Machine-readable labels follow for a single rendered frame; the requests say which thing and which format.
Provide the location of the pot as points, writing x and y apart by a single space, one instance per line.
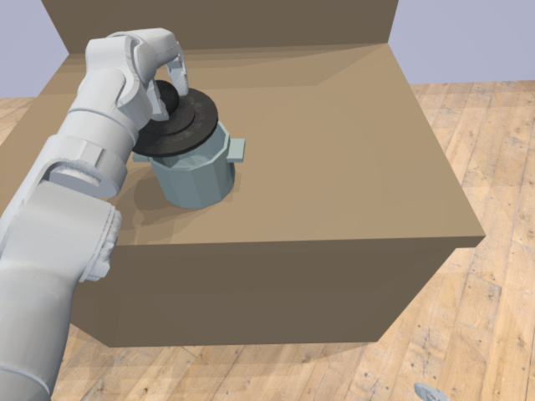
203 176

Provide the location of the robot left hand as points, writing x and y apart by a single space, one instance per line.
167 51

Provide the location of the table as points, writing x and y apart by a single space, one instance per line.
345 204

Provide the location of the robot right hand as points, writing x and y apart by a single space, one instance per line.
427 393

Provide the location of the left robot forearm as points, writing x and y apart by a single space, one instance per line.
93 144

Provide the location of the knob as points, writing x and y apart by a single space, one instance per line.
169 95

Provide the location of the lid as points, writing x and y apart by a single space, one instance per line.
190 126

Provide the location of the left robot upper arm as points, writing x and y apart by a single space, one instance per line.
62 237

